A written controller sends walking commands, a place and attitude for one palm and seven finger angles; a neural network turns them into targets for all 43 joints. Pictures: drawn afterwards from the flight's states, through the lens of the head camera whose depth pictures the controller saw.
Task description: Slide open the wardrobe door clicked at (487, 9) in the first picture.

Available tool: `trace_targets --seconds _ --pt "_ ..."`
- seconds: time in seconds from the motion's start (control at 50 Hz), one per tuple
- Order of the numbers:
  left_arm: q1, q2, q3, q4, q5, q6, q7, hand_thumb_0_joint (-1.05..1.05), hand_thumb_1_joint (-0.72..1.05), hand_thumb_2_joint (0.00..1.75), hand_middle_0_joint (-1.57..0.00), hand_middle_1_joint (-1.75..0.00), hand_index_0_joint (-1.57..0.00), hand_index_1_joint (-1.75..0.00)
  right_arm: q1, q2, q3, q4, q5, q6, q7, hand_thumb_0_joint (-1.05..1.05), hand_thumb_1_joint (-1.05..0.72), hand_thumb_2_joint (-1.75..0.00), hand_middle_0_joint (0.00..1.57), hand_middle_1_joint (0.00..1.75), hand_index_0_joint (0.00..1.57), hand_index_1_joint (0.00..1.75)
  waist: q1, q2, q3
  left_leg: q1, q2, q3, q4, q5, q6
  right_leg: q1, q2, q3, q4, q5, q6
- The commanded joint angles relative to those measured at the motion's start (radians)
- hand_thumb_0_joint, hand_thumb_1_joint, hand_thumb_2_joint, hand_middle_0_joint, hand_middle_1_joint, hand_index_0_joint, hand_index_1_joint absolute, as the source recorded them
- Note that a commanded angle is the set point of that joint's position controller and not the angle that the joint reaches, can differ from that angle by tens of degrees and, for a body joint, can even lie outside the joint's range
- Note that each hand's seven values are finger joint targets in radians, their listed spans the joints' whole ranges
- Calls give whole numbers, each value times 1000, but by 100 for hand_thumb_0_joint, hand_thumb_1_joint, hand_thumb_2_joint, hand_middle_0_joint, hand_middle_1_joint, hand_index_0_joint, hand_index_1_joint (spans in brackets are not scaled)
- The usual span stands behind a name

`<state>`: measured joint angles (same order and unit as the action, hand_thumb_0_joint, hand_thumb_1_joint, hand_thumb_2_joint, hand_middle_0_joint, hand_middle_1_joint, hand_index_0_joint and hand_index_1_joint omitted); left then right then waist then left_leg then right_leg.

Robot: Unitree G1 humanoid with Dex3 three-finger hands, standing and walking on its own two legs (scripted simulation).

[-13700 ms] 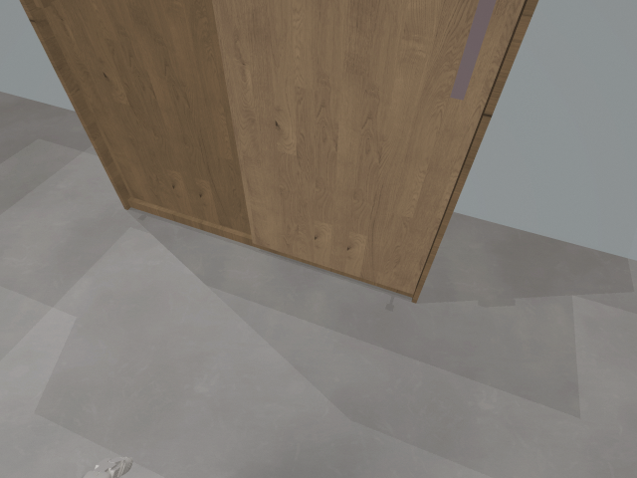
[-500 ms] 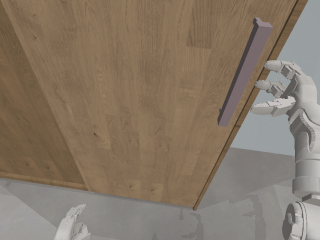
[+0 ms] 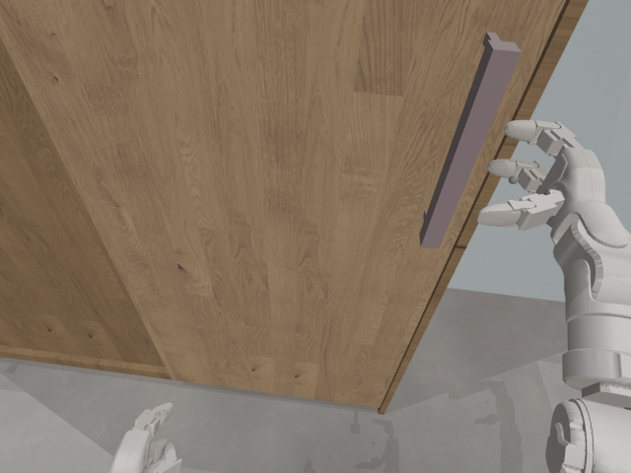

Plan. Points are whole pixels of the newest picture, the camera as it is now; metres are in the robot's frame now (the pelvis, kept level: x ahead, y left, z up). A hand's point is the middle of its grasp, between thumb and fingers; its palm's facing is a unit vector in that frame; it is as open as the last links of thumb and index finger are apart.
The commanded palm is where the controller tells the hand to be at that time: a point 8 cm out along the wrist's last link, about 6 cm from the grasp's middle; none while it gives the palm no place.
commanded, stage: move the hooked fingers beside the handle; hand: right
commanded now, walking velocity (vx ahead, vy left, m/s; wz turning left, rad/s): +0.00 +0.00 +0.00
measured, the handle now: (455, 154) +0.46 -0.15 +0.21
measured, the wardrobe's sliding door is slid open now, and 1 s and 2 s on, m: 0.00 0.00 0.00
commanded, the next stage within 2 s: feel for the door with the fingertips in 0.36 s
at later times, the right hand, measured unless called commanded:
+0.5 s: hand (517, 175) +0.41 -0.21 +0.22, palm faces +0.11 +0.99 -0.01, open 14.0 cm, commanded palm +0.38 -0.25 +0.22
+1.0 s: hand (492, 173) +0.41 -0.18 +0.22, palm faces +0.11 +0.99 +0.01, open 14.0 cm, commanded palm +0.39 -0.23 +0.22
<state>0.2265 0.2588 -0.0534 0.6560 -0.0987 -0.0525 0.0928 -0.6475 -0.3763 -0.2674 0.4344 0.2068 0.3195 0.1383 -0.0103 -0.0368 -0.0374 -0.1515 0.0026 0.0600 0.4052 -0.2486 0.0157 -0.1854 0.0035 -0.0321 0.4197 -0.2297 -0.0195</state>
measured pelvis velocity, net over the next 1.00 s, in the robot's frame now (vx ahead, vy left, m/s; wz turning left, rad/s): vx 0.00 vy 0.01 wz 0.00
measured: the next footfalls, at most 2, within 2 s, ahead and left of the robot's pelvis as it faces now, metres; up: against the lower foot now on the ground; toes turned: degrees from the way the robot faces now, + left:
none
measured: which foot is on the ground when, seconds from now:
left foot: down 0.00-1.00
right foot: down 0.00-1.00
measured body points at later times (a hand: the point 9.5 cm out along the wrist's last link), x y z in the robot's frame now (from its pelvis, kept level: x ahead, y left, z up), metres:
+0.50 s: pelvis +0.00 +0.00 +0.00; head -0.01 +0.02 +0.45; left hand +0.13 +0.26 -0.10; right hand +0.40 -0.26 +0.22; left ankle -0.02 +0.11 -0.74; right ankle +0.00 -0.11 -0.74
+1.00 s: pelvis +0.00 +0.01 +0.00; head -0.02 +0.02 +0.45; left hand +0.16 +0.24 -0.09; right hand +0.40 -0.23 +0.22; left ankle -0.02 +0.11 -0.74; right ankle +0.00 -0.11 -0.74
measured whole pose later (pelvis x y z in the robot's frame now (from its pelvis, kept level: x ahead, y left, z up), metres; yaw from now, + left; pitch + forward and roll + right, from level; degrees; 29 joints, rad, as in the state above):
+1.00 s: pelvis +0.00 +0.01 +0.00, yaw +0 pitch -1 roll +0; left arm 0.20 0.23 -0.07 0.65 -0.08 -0.02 0.09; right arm -0.70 -0.33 -0.25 0.48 0.19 0.32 0.06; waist 0.00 -0.03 -0.04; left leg -0.14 -0.01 0.06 0.39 -0.23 0.02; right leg -0.18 -0.01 -0.03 0.41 -0.22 -0.01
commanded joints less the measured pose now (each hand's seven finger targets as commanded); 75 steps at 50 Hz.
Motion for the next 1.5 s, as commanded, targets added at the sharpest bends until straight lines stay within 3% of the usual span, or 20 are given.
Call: trace_targets --seconds 0.0,0.04,0.08,0.2,0.28,0.4,0.56,0.62,0.7,0.78,0.88,0.94,0.98,1.04,1.08,1.22,1.32,1.38,1.42,1.48 --pt "-88 116 45 -143 12 -51 15 0 90 90 -20 -30 -20 -30 -546 -238 -67 -224 -1 -85 -30 0 50 -30 30 120 30 120 18 2 -282 3 -8 -30 -48 277 15 176 -13 54 -24 264 -18" --pt "-89 109 40 -144 13 -49 13 0 90 90 -20 -30 -20 -30 -562 -203 -39 -213 -4 -92 -32 0 50 -30 30 120 30 120 21 -4 -289 12 -7 -29 -43 297 16 181 -13 54 -26 278 -15" --pt "-77 116 43 -138 17 -42 13 0 90 90 -20 -30 -20 -30 -500 -246 -81 -149 -7 -90 -34 0 50 -30 30 120 30 120 7 48 -281 28 -10 -27 -49 303 13 159 -15 50 -29 278 -17" --pt "-80 116 41 -152 10 -30 14 0 90 90 -20 -30 -20 -30 -514 -229 -52 -106 -16 -87 -18 0 50 -30 30 120 30 120 15 13 -241 19 -3 -34 -56 293 12 134 -16 41 -39 248 -20" --pt "-68 122 49 -155 12 -31 14 0 90 90 -20 -30 -20 -30 -482 -287 -103 -110 -11 -102 -6 0 50 -30 30 120 30 120 4 39 -277 51 -5 -36 -52 332 10 134 -14 34 -30 274 -24" --pt "-70 120 53 -165 9 -42 11 0 90 90 -20 -30 -20 -30 -487 -290 -111 -193 3 -117 12 0 50 -30 30 120 30 120 2 10 -303 64 -5 -39 -46 358 11 149 -11 32 -25 293 -26" --pt "-78 119 50 -151 5 -53 11 0 90 90 -20 -30 -20 -30 -487 -215 -57 -202 17 -83 10 0 50 -30 30 120 30 120 19 3 -250 0 -11 -32 -58 288 10 149 -10 40 -23 237 -25" --pt "-92 113 51 -157 9 -56 7 0 90 90 -20 -30 -20 -30 -496 -207 -57 -262 13 -88 -11 0 50 -30 30 120 30 120 8 -10 -296 33 -8 -34 -44 333 13 166 -7 40 -17 288 -25" --pt "-104 107 49 -154 13 -49 1 0 90 90 -20 -30 -20 -30 -472 -152 -31 -267 14 -78 -37 0 50 -30 30 120 30 120 5 7 -282 28 -10 -28 -44 333 12 168 -10 40 -19 294 -22" --pt "-107 113 46 -143 16 -28 3 0 90 90 -20 -30 -20 -30 -439 -185 -63 -190 3 -38 -66 0 50 -30 30 120 30 120 0 80 -230 18 -10 -31 -64 280 4 123 -12 35 -30 231 -24" --pt "-110 106 42 -143 21 -17 10 0 90 90 -20 -30 -20 -30 -527 -213 -68 -197 -16 -60 -87 0 50 -30 30 120 30 120 11 53 -251 37 -5 -42 -69 287 3 129 -11 29 -32 234 -26" --pt "-100 100 39 -139 22 -21 15 0 90 90 -20 -30 -20 -30 -597 -176 -25 -171 -20 -82 -74 0 50 -30 30 120 30 120 26 10 -258 28 -4 -44 -64 297 8 145 -9 35 -31 239 -25" --pt "-92 109 44 -136 21 -19 17 0 90 90 -20 -30 -20 -30 -575 -200 -40 -132 -18 -93 -63 0 50 -30 30 120 30 120 24 31 -273 37 -4 -45 -67 309 6 149 -10 30 -27 247 -28" --pt "-80 102 43 -132 19 -25 17 0 90 90 -20 -30 -20 -30 -601 -145 2 -107 -14 -101 -45 0 50 -30 30 120 30 120 33 -2 -271 18 -4 -41 -62 315 10 157 -7 35 -24 253 -26" --pt "-65 112 50 -126 18 -26 16 0 90 90 -20 -30 -20 -30 -571 -153 -9 -50 -8 -100 -38 0 50 -30 30 120 30 120 31 52 -250 12 -8 -34 -68 304 7 140 -11 36 -27 243 -27" --pt "-36 118 55 -101 18 -39 16 0 90 90 -20 -30 -20 -30 -692 -152 7 -11 -14 -122 -44 0 50 -30 30 120 30 120 50 17 -240 -30 -7 -36 -71 251 9 129 -8 48 -24 210 -28" --pt "-34 115 59 -110 18 -50 8 0 90 90 -20 -30 -20 -30 -673 -115 28 -51 -15 -146 -46 0 50 -30 30 120 30 120 40 -5 -288 -22 -10 -33 -60 247 15 158 -9 54 -22 227 -26" --pt "-36 121 62 -116 19 -53 5 0 90 90 -20 -30 -20 -30 -612 -139 0 -71 -6 -158 -43 0 50 -30 30 120 30 120 25 55 -291 5 -14 -26 -61 249 14 150 -17 56 -30 232 -25" --pt "-61 109 55 -131 17 -59 -1 0 90 90 -20 -30 -20 -30 -615 -106 18 -152 -4 -163 -43 0 50 -30 30 120 30 120 18 -12 -303 8 -13 -30 -52 273 19 173 -13 53 -28 257 -23" --pt "-70 113 53 -130 19 -51 -2 0 90 90 -20 -30 -20 -30 -523 -145 -28 -130 -2 -135 -58 0 50 -30 30 120 30 120 0 34 -264 12 -16 -26 -67 225 13 136 -18 48 -42 211 -21"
